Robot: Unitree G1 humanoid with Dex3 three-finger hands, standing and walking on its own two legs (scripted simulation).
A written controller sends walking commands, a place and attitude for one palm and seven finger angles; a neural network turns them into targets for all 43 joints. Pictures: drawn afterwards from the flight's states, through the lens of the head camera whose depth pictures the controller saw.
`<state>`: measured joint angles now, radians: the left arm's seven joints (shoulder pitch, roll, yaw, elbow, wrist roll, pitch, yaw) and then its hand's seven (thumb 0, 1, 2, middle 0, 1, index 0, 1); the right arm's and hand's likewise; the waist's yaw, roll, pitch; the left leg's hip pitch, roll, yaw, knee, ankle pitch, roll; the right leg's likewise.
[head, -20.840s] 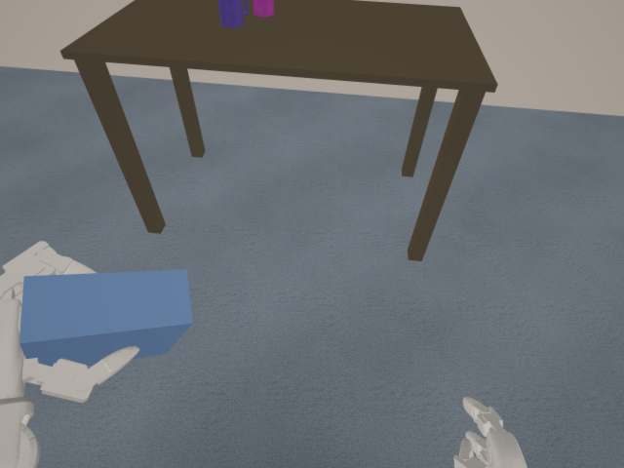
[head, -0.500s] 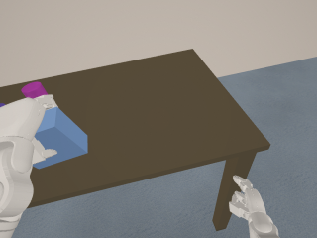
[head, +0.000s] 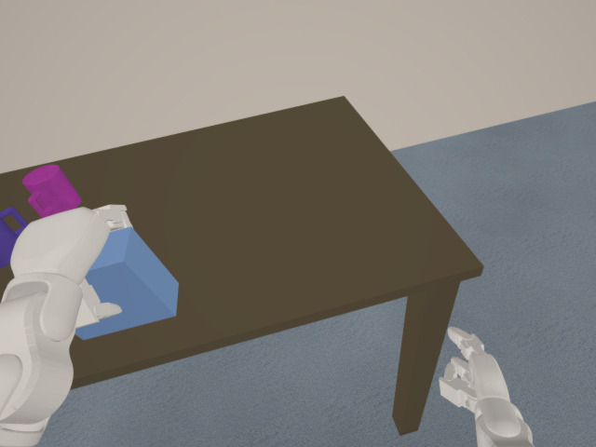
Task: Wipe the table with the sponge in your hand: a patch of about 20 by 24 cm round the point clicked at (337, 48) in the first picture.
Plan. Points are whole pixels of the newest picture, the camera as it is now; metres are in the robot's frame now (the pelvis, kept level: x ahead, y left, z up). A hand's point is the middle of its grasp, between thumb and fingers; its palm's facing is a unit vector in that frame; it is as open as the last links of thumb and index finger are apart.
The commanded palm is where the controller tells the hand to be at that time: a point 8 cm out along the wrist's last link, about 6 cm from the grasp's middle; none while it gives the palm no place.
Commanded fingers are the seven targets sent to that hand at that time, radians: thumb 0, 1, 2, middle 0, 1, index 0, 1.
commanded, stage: move the sponge above the wiping area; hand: left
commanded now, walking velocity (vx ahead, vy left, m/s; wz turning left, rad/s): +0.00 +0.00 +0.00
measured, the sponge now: (115, 295) +0.24 +0.28 +0.13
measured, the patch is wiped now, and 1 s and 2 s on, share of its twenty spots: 0.00 0.00 0.00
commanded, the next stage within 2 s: none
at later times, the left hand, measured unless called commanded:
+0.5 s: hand (101, 275) +0.24 +0.28 +0.16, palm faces +0.07 -0.05 -1.00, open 9.6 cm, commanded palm +0.20 +0.29 +0.25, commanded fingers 0.00 0.10 1.30 -1.20 -1.60 -1.20 -1.60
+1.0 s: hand (107, 258) +0.26 +0.29 +0.17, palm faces +0.12 -0.03 -0.99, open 9.6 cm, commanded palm +0.22 +0.29 +0.24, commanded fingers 0.00 0.10 1.30 -1.20 -1.60 -1.20 -1.60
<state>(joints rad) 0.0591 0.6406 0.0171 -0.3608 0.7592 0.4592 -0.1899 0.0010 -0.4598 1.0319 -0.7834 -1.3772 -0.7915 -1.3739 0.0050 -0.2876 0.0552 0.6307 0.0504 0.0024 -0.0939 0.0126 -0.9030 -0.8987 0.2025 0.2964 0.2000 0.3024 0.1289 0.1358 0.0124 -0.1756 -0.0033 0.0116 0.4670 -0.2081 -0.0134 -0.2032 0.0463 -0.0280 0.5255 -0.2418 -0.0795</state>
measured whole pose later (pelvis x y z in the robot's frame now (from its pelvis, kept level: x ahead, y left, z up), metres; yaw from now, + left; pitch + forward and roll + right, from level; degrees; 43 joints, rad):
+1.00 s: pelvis +0.01 +0.02 +0.01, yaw +0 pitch -5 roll +1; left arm -0.03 0.58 -0.09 -0.25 0.86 0.42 -0.11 0.00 -0.46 1.03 -0.79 -1.37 -0.80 -1.37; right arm 0.01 -0.26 0.06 0.66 0.04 0.01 -0.08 0.01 -0.90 -0.90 0.20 0.30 0.20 0.30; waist 0.14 0.12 0.01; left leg -0.14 -0.03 0.02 0.40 -0.18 0.01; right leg -0.16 0.02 -0.02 0.47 -0.22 -0.05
